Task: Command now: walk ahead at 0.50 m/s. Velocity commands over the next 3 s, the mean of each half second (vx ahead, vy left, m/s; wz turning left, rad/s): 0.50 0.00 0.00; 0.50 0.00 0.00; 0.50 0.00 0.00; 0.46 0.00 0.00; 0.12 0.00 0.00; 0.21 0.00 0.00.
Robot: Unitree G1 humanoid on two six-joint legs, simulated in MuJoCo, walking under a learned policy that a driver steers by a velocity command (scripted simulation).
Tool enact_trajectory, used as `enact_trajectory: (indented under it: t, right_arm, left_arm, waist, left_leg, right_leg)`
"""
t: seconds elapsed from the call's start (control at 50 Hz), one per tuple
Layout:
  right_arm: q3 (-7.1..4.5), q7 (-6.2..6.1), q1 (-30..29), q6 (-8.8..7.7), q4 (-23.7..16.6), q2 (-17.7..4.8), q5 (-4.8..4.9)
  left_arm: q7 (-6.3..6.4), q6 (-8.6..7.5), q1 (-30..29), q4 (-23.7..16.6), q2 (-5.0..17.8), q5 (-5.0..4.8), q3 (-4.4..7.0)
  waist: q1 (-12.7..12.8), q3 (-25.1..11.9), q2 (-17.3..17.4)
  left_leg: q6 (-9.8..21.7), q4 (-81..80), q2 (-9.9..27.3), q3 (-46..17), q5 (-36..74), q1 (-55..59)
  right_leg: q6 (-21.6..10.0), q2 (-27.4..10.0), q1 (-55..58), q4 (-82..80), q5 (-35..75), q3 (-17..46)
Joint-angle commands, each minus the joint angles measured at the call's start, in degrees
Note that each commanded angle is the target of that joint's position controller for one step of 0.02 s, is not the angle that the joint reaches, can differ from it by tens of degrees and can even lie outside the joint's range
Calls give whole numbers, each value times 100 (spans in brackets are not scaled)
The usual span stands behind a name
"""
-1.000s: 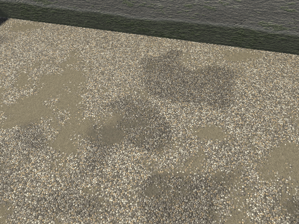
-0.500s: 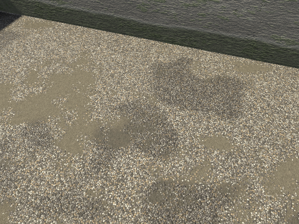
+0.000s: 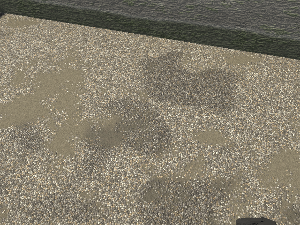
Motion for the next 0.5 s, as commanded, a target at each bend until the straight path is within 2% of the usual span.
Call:
enact_trajectory:
  t: [0.02,0.14,0.16,0.24,0.26,0.28,0.34,0.4,0.42,0.44,0.5]
  right_arm:
    - [-114,-14,-475,-99,-501,-350,17]
    - [-97,21,-584,-83,-534,-297,41]
    - [-61,58,-585,-97,-540,-243,-10]
    - [-30,108,-649,-139,-586,-215,7]
    - [-19,17,-430,-130,-525,-244,85]
    - [-19,-2,-647,-102,-602,-296,122]
    - [-7,-11,-679,-70,-699,-319,124]
    - [1,-10,-588,-94,-705,-266,88]
    - [19,79,-769,-121,-798,-191,31]
    - [6,105,-567,-150,-741,-166,-55]
    - [-8,109,-498,-197,-672,-142,-68]
  left_arm:
    - [28,-60,-517,-601,430,14,143]
    - [-14,-21,-746,-689,342,0,131]
    - [-19,29,-785,-702,307,28,121]
    - [-41,61,-948,-769,273,16,117]
    - [-40,0,-717,-650,182,18,109]
    - [-51,-18,-827,-684,121,10,65]
    - [-56,-70,-859,-670,125,12,42]
    - [-38,-126,-765,-626,140,27,32]
    - [-38,-88,-1010,-756,245,-2,39]
    - [-33,-75,-931,-721,321,8,83]
    - [-20,-55,-917,-731,273,13,91]
  waist:
    - [-13,-883,-31]
    - [2,-797,17]
    - [-10,-738,25]
    - [8,-636,12]
    - [126,-943,52]
    - [149,-490,187]
    - [129,-223,213]
    - [94,-287,51]
    - [-32,-71,-82]
    - [-85,-393,-180]
    - [-80,-657,-164]
  left_leg:
    - [116,-274,374,-159,2627,185]
    - [117,-360,454,-212,2318,32]
    - [115,-440,440,-202,2167,-27]
    - [107,-568,479,-259,1860,-135]
    - [131,-917,521,-546,671,-79]
    - [142,-1108,569,-673,257,-347]
    - [134,-1292,598,-772,-181,-593]
    - [105,-1131,481,-614,-19,-420]
    - [81,-746,422,-301,1089,-388]
    - [75,-625,392,-222,1307,-157]
    - [60,-552,398,-167,1607,55]
  right_leg:
    - [-95,-325,473,-256,2828,287]
    - [-37,-271,327,-270,2134,260]
    - [-46,-287,308,-314,1982,269]
    - [-6,-259,184,-393,1504,293]
    - [24,-119,406,-406,387,146]
    - [34,-74,212,-425,329,121]
    - [17,-78,149,-436,378,164]
    - [-39,-147,122,-572,421,267]
    - [-58,-308,-102,-635,1441,444]
    - [-98,-395,-5,-660,1632,554]
    - [-94,-391,106,-634,1756,514]
Next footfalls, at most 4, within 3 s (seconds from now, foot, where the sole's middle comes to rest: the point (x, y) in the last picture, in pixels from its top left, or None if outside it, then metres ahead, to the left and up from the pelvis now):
none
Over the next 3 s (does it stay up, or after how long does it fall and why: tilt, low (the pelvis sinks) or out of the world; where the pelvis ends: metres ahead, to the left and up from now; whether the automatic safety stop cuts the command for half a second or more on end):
stays up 0.01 0.01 0.01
